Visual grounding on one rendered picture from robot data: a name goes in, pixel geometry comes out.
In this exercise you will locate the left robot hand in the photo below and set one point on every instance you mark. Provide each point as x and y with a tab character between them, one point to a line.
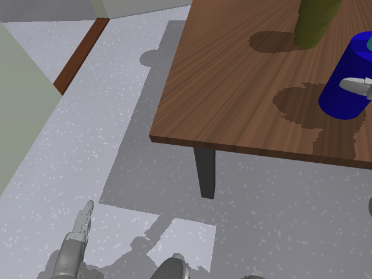
71	255

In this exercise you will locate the right robot hand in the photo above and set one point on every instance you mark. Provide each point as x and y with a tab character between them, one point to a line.
358	85

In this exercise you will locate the table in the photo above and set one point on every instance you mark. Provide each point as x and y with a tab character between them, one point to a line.
238	83

